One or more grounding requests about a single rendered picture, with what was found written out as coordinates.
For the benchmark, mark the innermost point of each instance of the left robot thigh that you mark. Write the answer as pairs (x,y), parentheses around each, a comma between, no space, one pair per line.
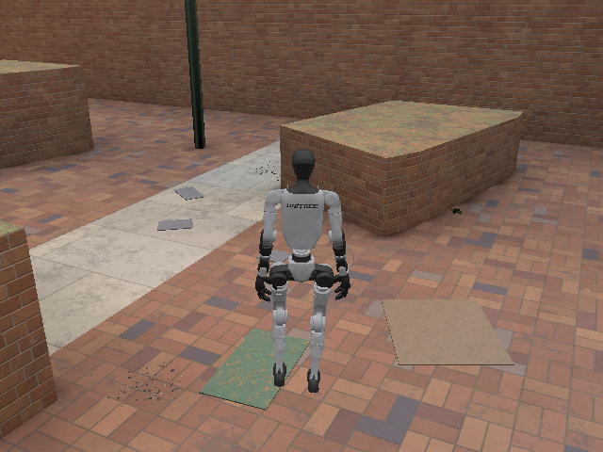
(279,275)

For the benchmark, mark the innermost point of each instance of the right robot hand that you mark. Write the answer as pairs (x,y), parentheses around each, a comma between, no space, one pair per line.
(344,286)

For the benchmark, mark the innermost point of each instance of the left robot forearm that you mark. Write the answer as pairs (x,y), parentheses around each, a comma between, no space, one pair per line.
(264,257)

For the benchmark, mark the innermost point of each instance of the robot torso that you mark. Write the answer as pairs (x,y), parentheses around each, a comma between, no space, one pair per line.
(302,216)

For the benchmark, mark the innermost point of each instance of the right robot forearm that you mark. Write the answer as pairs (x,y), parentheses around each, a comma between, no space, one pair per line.
(340,257)

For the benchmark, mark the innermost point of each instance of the right robot upper arm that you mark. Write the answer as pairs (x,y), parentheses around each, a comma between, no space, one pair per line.
(335,216)

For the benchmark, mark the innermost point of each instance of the left robot upper arm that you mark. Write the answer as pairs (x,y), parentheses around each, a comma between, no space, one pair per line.
(270,214)

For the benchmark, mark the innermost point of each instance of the left robot hand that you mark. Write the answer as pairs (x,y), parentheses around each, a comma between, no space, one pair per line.
(260,287)

